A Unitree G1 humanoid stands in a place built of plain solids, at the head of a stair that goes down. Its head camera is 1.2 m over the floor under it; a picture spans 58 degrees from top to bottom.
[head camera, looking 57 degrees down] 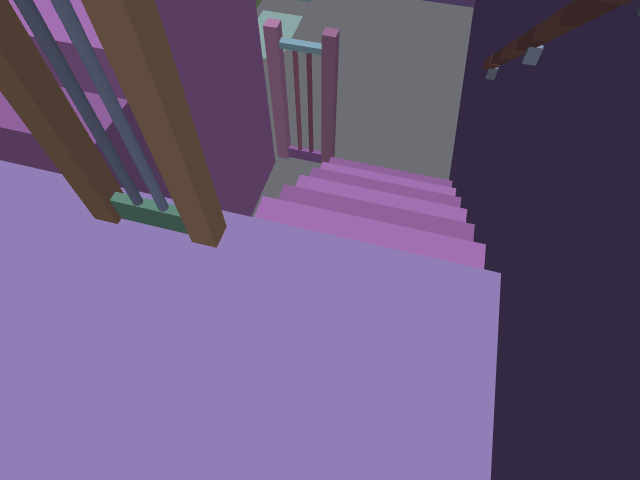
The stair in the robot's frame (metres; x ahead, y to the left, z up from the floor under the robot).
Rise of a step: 0.19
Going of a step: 0.24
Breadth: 0.90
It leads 15 degrees to the right of straight ahead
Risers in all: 7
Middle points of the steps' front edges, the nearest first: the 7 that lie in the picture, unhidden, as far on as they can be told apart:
0.77 -0.14 0.00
1.00 -0.20 -0.19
1.23 -0.26 -0.39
1.46 -0.32 -0.58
1.69 -0.39 -0.77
1.92 -0.45 -0.96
2.15 -0.51 -1.16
